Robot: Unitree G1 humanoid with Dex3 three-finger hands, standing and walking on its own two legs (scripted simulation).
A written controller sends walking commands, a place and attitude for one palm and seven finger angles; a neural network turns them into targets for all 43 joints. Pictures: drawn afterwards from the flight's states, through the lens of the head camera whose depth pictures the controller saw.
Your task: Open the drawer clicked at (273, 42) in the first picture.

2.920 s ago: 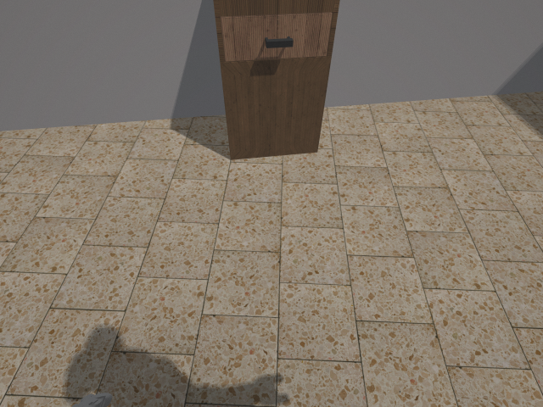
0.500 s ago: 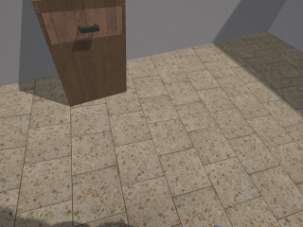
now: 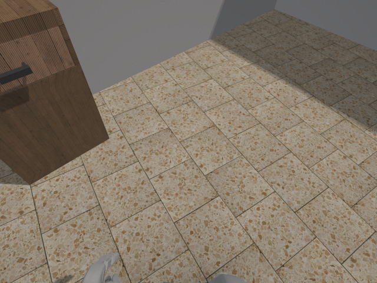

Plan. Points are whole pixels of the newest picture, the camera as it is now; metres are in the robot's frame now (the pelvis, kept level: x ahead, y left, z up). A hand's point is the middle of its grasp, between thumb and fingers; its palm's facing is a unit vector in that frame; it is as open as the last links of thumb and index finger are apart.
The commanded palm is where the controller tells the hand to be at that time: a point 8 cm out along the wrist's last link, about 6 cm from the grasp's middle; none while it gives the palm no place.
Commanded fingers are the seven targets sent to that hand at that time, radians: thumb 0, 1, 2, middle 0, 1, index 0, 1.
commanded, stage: walk to a spot facing it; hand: left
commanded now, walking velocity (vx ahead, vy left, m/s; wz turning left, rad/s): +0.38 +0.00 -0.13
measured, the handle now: (12, 71) +0.85 +0.67 -0.09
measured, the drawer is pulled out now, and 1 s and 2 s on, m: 0.00 0.00 0.00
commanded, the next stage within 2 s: turn to face it in 0.66 s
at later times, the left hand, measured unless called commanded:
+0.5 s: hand (91, 241) +0.24 +0.25 -0.16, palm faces -0.06 -0.99 -0.13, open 7.3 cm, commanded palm none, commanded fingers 0.00 0.90 0.90 -0.20 -0.30 -0.20 -0.30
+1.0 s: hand (150, 142) +0.55 +0.12 -0.15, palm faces -0.28 -0.94 -0.19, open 7.3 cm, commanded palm none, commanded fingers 0.00 0.90 0.90 -0.20 -0.30 -0.20 -0.30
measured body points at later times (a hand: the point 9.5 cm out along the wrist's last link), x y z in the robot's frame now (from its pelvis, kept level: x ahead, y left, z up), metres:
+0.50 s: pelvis +0.22 +0.07 +0.02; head +0.23 +0.10 +0.47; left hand +0.25 +0.30 -0.15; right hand +0.22 -0.17 -0.11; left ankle +0.22 +0.15 -0.72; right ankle +0.17 -0.08 -0.61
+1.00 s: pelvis +0.39 +0.00 +0.01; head +0.42 -0.02 +0.45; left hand +0.57 +0.17 -0.13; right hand +0.30 -0.21 -0.16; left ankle +0.36 +0.15 -0.64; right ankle +0.43 -0.09 -0.72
